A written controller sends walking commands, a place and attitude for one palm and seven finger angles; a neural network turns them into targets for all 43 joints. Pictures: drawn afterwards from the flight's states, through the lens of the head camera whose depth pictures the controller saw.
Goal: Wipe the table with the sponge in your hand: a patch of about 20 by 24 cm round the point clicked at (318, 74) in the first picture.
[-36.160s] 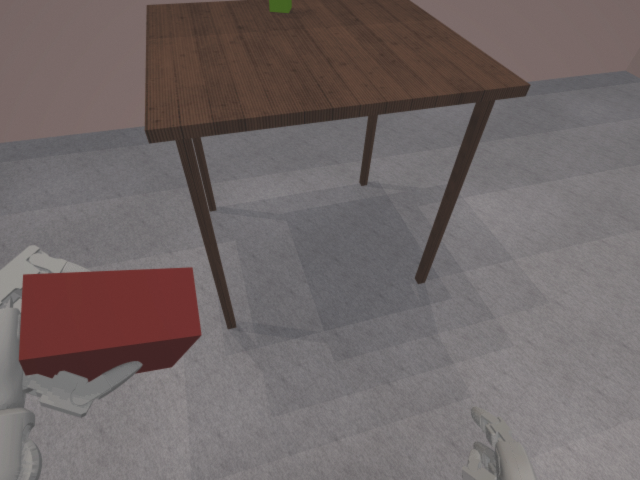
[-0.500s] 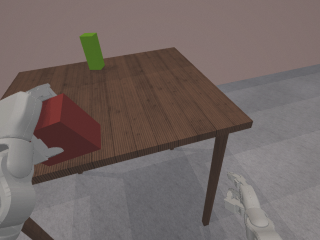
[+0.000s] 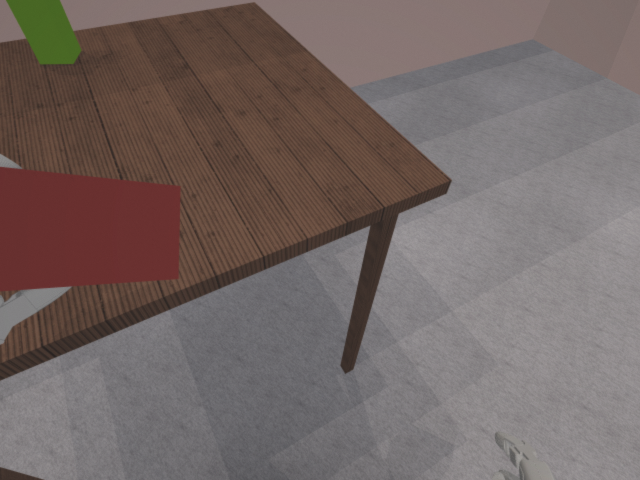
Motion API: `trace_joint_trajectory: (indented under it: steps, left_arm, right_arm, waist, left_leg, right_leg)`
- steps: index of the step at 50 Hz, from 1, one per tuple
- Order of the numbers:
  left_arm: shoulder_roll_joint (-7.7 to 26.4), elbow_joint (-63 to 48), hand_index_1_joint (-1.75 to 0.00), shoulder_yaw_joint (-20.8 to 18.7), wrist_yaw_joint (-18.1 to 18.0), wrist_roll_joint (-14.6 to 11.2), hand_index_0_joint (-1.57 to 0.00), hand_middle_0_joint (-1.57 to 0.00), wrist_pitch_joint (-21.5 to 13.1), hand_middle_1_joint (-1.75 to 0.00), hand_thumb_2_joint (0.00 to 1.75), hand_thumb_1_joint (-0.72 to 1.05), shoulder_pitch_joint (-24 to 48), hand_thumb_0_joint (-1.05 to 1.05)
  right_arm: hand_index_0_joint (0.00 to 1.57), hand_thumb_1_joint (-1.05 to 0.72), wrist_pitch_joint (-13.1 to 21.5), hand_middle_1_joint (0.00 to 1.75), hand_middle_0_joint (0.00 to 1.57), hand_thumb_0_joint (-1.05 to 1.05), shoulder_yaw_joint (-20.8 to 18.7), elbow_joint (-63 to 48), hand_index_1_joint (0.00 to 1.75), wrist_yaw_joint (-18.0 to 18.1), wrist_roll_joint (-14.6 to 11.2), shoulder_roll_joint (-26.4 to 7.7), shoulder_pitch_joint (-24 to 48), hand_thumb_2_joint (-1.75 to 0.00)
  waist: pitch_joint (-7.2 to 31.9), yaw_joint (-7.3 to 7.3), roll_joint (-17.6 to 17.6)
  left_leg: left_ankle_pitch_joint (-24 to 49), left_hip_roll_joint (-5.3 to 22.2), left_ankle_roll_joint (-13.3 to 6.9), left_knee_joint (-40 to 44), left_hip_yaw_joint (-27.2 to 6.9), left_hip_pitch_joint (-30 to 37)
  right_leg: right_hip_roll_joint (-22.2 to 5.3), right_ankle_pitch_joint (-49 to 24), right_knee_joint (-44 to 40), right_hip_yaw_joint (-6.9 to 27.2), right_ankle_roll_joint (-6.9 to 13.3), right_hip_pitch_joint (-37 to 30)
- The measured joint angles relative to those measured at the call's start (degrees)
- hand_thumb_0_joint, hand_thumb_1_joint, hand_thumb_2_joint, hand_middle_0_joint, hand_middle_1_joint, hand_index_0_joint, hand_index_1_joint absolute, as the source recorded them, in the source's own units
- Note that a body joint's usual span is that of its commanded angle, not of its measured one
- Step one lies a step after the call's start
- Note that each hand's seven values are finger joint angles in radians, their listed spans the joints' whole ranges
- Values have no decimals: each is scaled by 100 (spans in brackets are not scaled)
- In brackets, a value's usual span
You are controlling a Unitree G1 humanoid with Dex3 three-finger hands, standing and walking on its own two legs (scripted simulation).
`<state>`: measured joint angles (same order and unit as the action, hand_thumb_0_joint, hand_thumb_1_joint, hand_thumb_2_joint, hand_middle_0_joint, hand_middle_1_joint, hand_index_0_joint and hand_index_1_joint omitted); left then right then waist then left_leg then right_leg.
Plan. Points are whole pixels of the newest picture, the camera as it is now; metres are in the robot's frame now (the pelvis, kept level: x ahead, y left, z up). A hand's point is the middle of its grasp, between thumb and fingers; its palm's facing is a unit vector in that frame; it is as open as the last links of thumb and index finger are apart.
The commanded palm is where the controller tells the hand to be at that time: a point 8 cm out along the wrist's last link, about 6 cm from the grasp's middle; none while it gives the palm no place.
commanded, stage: step back with the hand held close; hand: left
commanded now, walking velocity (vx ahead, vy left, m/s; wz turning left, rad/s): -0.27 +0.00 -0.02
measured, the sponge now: (85, 229) +0.26 +0.19 +0.25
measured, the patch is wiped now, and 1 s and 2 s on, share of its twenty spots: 1.00 1.00 1.00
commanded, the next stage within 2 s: stop stepping back and stand still in 0.78 s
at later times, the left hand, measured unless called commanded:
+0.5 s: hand out of the picture +0.11 +0.26 +0.29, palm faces +0.58 -0.77 -0.27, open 10.5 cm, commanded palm +0.05 +0.30 +0.30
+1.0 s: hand out of the picture -0.01 +0.25 +0.28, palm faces +0.55 -0.76 -0.34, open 10.5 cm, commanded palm -0.08 +0.29 +0.30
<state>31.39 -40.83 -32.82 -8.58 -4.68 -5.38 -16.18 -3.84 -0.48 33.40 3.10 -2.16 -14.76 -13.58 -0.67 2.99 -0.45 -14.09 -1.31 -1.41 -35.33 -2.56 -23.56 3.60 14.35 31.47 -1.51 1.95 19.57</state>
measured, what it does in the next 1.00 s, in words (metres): walks backwards: right foot, then left foot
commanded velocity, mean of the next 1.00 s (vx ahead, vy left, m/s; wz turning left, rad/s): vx -0.26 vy -0.01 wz -0.06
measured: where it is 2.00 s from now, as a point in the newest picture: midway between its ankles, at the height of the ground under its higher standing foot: outside the picture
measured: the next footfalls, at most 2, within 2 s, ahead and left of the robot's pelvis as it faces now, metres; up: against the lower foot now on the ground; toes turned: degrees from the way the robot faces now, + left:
right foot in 0.64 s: -0.09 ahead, -0.12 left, +0.00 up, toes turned +5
left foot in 0.88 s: -0.14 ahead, +0.14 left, +0.00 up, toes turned +3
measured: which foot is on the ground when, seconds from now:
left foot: down 0.00-0.68, up 0.70-0.86, down 0.88-1.00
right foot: down 0.00-0.44, up 0.46-0.62, down 0.64-0.90, up 0.92-1.00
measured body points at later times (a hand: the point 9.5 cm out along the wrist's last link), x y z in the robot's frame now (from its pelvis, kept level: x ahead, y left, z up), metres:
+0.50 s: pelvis -0.09 +0.01 -0.01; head -0.09 +0.03 +0.44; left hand +0.07 +0.29 +0.30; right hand +0.11 -0.21 -0.08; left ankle -0.02 +0.12 -0.73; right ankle -0.01 -0.10 -0.72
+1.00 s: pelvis -0.23 +0.00 +0.00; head -0.20 +0.03 +0.44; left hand -0.04 +0.29 +0.30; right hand -0.05 -0.24 -0.07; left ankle -0.18 +0.14 -0.73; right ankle -0.19 -0.11 -0.71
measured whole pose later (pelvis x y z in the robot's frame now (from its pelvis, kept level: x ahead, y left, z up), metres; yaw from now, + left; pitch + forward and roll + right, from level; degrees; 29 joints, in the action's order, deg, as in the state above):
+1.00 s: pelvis -0.23 +0.00 +0.00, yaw +1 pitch +2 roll -1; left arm 30.0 -41.1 -33.1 -8.4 -4.7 -7.1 -11.2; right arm 2.1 -0.8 32.1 3.0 -1.0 -11.9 -10.6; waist -0.9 0.7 2.9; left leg -13.9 3.1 1.4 -36.2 0.2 -24.2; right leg 2.2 22.3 43.6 1.0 -1.4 26.0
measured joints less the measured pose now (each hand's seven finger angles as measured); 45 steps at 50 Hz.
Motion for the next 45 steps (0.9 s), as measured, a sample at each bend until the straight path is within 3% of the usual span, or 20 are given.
trace_joint_trajectory:
  steps: [5, 12, 18, 20, 23, 27, 29, 33, 35, 39, 42, 45]
  left_arm:
    - [-64, -281, -130, 77, 19, 45, -73, -69, -193, -130, 104, -55, -345, -1]
    - [-219, 45, -130, 102, -7, 161, -73, -69, -432, -130, 104, -55, 325, -1]
    - [-567, 396, -130, 417, -59, 155, -73, -69, -268, -130, 104, -55, 928, -1]
    - [-608, 270, -130, 524, -25, 137, -73, -69, -198, -130, 104, -55, 892, -1]
    - [-549, 42, -130, 541, -21, 134, -73, -69, -154, -130, 104, -55, 871, -1]
    - [-410, 49, -130, 301, -42, 149, -73, -69, -171, -130, 104, -55, 857, -1]
    - [-403, 102, -130, 207, -52, 120, -73, -69, -160, -130, 104, -55, 897, -1]
    - [-584, 156, -130, 237, -13, 87, -73, -69, -206, -130, 104, -55, 1031, -1]
    - [-670, 122, -130, 390, 29, 80, -73, -69, -242, -130, 104, -55, 1064, -1]
    - [-440, -153, -130, 477, 155, 81, -73, -69, -303, -130, 104, -55, 649, -1]
    - [-206, -256, -130, 382, 167, 71, -73, -69, -318, -130, 104, -55, 397, -1]
    - [-37, -233, -130, 272, 123, 33, -73, -69, -297, -130, 104, -55, 516, -1]
  right_arm:
    - [20, -91, 216, 30, 20, 1, -7, -73, 30, 6, 60, 105, 12, -90]
    - [20, -90, 467, 30, 20, 1, 60, -133, 30, 45, 124, 248, 107, -90]
    - [20, -90, 392, 30, 21, 1, 169, 78, 30, -40, 81, 279, 274, -90]
    - [20, -90, 331, 30, 21, 1, 212, 70, 30, -42, 90, 271, 295, -90]
    - [20, -90, 315, 30, 21, 1, 209, -74, 30, 21, 126, 229, 374, -90]
    - [20, -90, 477, 30, 21, 1, 113, -162, 30, 10, 164, 364, 350, -90]
    - [20, -90, 562, 30, 21, 1, 118, -104, 30, -45, 151, 440, 329, -90]
    - [20, -90, 656, 30, 21, 1, 231, -1, 30, -144, 145, 452, 456, -90]
    - [20, -90, 598, 30, 21, 1, 237, 60, 30, -143, 95, 430, 597, -90]
    - [20, -90, 435, 30, 21, 1, 170, 42, 30, -100, 66, 479, 611, -90]
    - [20, -90, 371, 30, 21, 1, 127, -73, 30, -27, 86, 409, 507, -90]
    - [20, -90, 380, 30, 21, 1, 15, -94, 30, 60, 107, 210, 476, -90]
  waist:
    - [62, 29, 64]
    - [173, -235, -21]
    - [305, -265, -3]
    - [340, -239, 72]
    - [172, -236, 115]
    - [50, -335, 110]
    - [80, -406, 104]
    - [72, -486, -26]
    - [-56, -438, -158]
    - [28, -296, 118]
    - [121, -199, 280]
    - [111, -120, 199]
  left_leg:
    - [119, -4, -38, -53, 55, -195]
    - [260, -15, -44, -170, 12, -374]
    - [-706, 128, 63, -1117, 130, -599]
    - [-820, 244, 19, -884, 167, -308]
    - [-17, 279, 22, -541, 191, -336]
    - [203, 293, 53, -356, 203, -412]
    - [348, 340, 79, -197, 205, -431]
    - [580, 511, 183, -110, 195, -608]
    - [514, 602, 267, -211, 103, -661]
    - [-659, 376, 332, -1532, 93, -754]
    - [-672, 400, 299, -1027, 207, -276]
    - [-336, 498, 282, -110, 123, 82]
  right_leg:
    - [-11, -112, 102, 41, -41, 228]
    - [-40, -122, 306, -43, -59, 414]
    - [-161, -338, 271, -272, 17, 429]
    - [-221, -365, 313, -301, -13, 500]
    - [-285, -311, 453, -325, -111, 688]
    - [-82, 666, 1634, 56, -235, 782]
    - [-41, 864, 1492, 103, -250, 466]
    - [49, 585, 309, 164, -152, -262]
    - [172, 336, 200, 120, -75, -245]
    - [7, 37, 137, 267, -82, -21]
    - [-137, -142, 87, 348, -154, 200]
    - [-182, -251, 229, 258, -271, 540]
